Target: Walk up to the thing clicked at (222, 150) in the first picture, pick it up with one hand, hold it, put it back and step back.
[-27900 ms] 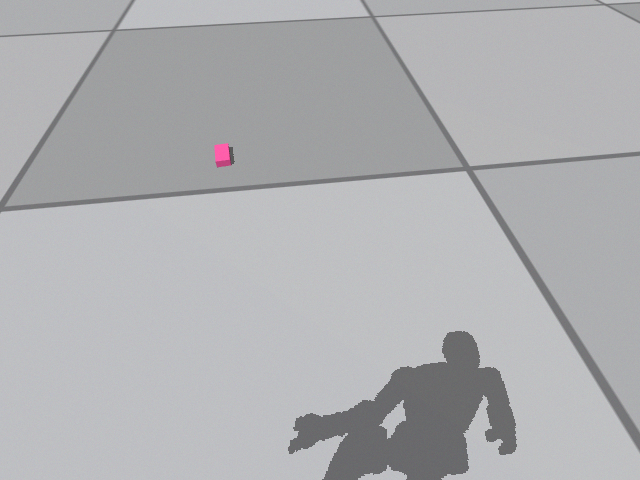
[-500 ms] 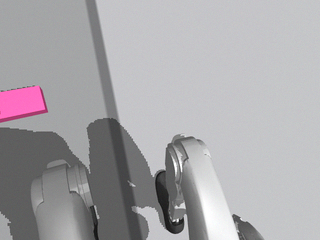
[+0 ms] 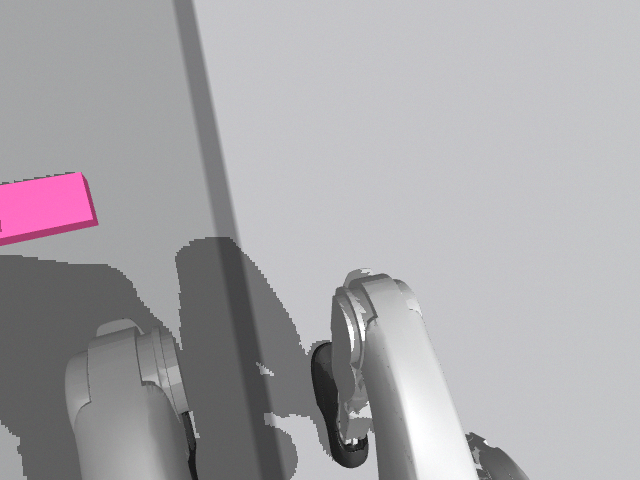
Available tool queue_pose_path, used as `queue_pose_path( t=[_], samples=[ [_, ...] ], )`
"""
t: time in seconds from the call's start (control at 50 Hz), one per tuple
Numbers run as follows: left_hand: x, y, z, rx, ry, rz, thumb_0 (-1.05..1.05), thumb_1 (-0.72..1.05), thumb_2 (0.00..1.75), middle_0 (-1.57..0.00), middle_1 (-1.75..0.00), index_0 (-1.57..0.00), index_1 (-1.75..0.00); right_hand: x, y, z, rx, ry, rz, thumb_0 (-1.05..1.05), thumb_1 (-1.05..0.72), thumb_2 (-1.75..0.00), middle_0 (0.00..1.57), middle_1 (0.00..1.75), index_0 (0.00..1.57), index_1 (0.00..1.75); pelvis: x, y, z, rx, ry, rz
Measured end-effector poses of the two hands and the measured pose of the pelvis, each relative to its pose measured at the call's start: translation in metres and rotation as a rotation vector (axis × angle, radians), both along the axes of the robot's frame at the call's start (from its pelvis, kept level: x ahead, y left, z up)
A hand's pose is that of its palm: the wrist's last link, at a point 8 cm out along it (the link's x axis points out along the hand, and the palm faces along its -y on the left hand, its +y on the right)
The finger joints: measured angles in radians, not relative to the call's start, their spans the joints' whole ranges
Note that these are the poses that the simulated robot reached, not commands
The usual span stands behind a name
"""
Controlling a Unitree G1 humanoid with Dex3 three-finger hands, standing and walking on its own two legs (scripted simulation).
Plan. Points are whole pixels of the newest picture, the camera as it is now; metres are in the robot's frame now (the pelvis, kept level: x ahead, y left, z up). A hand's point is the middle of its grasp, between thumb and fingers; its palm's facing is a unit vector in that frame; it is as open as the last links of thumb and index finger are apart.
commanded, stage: approach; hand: left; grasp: from above
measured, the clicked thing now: (30, 210) +0.49 +0.32 -0.30
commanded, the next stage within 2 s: close in in 0.72 s
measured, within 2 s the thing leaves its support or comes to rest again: neither
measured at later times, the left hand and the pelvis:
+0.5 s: hand (25, 166) +0.51 +0.29 -0.18, palm faces -0.41 -0.06 -0.91, open 14.2 cm; pelvis +0.00 +0.00 +0.00, yaw -1 degrees
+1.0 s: hand out of the picture +0.48 +0.33 -0.18, palm faces -0.45 -0.09 -0.89, open 14.2 cm; pelvis +0.00 +0.00 +0.00, yaw -1 degrees
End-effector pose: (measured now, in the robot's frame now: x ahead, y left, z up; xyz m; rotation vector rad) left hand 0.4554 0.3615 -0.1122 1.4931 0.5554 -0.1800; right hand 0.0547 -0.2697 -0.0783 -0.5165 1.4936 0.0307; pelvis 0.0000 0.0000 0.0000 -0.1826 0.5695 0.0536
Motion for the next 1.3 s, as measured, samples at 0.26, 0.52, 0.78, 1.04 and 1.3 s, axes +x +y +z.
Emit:
queue_pose_path(
  t=[0.26, 0.52, 0.78, 1.04, 1.3],
  samples=[
    [0.023, -0.036, -0.003, -0.014, -0.018, -0.086, 0.00, -0.57, 1.04, -0.09, -1.03, -0.08, -1.04, -0.003, 0.003, 0.004, -0.001, -0.012, -0.002, 0.00, -0.90, -0.90, 0.20, 0.30, 0.20, 0.30, 0.000, 0.000, 0.001, 0.003, 0.009, 0.001],
    [0.059, -0.073, -0.007, 0.021, -0.034, -0.021, 0.01, -0.57, 1.05, -0.09, -1.01, -0.08, -1.03, -0.041, 0.005, 0.012, 0.010, 0.007, -0.078, 0.00, -0.90, -0.90, 0.20, 0.30, 0.20, 0.30, 0.000, -0.001, 0.000, 0.004, 0.016, -0.018],
    [0.019, -0.020, -0.010, 0.009, 0.061, 0.023, 0.01, -0.58, 1.04, -0.09, -1.01, -0.07, -1.02, -0.029, 0.001, 0.002, 0.025, 0.047, -0.031, 0.00, -0.90, -0.90, 0.20, 0.30, 0.20, 0.30, -0.002, -0.004, 0.000, 0.007, -0.004, -0.011],
    [0.030, -0.037, -0.016, -0.033, -0.007, -0.064, 0.00, -0.56, 1.04, -0.09, -1.01, -0.08, -1.02, 0.009, -0.002, 0.016, -0.038, -0.042, 0.042, 0.00, -0.90, -0.90, 0.20, 0.30, 0.20, 0.30, 0.000, 0.002, 0.001, -0.018, -0.004, -0.004],
    [0.029, -0.047, -0.050, -0.015, 0.017, -0.016, 0.00, -0.55, 1.03, -0.08, -0.97, -0.07, -0.99, -0.029, 0.010, 0.015, -0.004, 0.008, 0.042, 0.00, -0.89, -0.90, 0.20, 0.30, 0.20, 0.30, -0.004, 0.001, -0.009, -0.016, -0.032, -0.024]
  ],
)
